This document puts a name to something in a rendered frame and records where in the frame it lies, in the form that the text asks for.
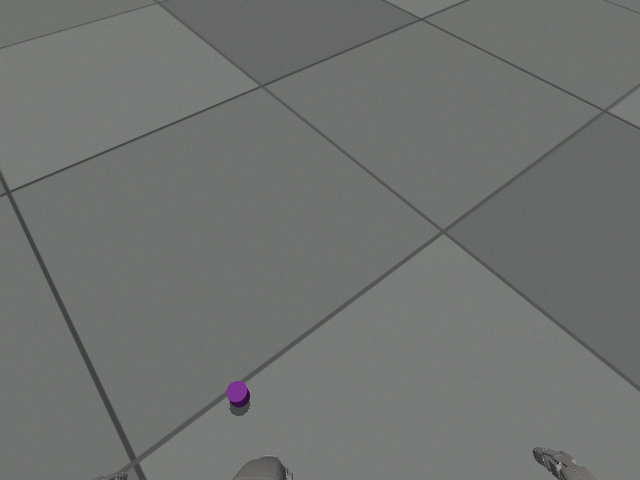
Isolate right robot hand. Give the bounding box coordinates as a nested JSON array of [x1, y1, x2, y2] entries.
[[533, 447, 596, 480]]

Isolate tin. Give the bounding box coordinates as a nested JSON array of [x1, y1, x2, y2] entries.
[[226, 381, 250, 408]]

